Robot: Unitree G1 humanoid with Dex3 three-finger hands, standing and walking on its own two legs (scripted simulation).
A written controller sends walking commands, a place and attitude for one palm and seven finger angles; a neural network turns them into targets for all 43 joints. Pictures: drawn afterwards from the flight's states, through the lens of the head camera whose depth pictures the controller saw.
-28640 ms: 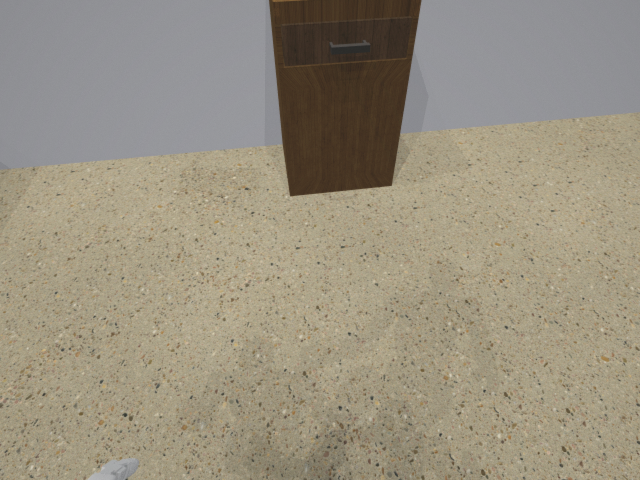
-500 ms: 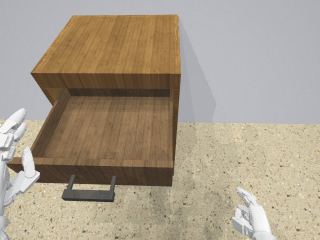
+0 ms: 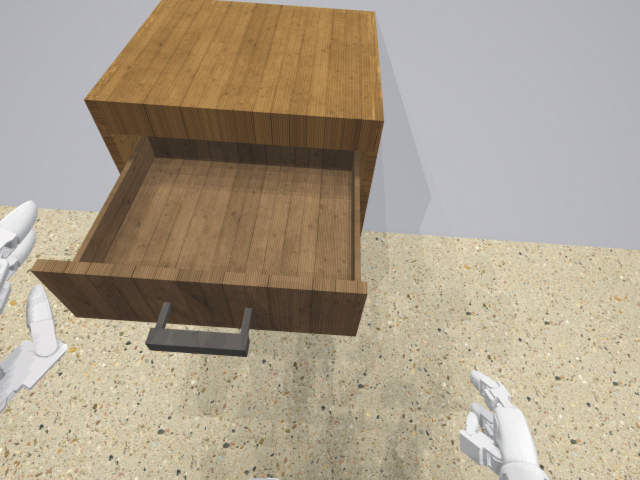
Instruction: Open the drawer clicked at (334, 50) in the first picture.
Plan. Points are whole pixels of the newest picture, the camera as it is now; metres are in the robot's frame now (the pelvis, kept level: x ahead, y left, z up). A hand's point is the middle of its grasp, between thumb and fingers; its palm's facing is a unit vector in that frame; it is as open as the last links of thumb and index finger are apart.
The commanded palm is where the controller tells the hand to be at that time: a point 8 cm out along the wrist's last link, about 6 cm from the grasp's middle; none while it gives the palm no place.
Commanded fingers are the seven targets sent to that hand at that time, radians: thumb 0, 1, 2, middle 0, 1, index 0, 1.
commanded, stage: step back with the hand held close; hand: left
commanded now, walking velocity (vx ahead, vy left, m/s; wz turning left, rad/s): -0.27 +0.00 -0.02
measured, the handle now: (203, 327) +0.32 +0.20 -0.06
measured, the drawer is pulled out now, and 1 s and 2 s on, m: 0.30 0.30 0.30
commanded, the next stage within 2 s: stop stepping back and stand still in 0.68 s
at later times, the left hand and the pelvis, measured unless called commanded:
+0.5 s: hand (85, 402) +0.15 +0.20 +0.16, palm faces +0.17 -0.85 -0.50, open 7.4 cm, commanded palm +0.07 +0.25 +0.19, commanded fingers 0.00 0.90 0.90 -0.20 -0.30 -0.20 -0.30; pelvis -0.08 -0.02 +0.00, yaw -5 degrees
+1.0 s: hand out of the picture +0.01 +0.13 +0.18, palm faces +0.21 -0.80 -0.56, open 7.4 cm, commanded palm -0.05 +0.20 +0.19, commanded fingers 0.00 0.90 0.90 -0.20 -0.30 -0.20 -0.30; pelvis -0.19 -0.08 +0.00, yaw -2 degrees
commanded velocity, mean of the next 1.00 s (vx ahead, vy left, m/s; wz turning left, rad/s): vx -0.23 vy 0.02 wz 0.02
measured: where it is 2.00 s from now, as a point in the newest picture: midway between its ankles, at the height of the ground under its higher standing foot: outside the picture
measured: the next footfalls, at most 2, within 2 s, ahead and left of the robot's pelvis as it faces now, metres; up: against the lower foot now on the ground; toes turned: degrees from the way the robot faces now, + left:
right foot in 0.52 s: -0.16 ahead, -0.14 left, +0.00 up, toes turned -7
left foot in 0.76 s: -0.10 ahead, +0.05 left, +0.00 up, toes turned +0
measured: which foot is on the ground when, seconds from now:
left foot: down 0.00-0.56, up 0.58-0.74, down 0.76-1.00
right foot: down 0.00-0.14, up 0.16-0.50, down 0.52-0.74, up 0.76-0.98, down 1.00-1.00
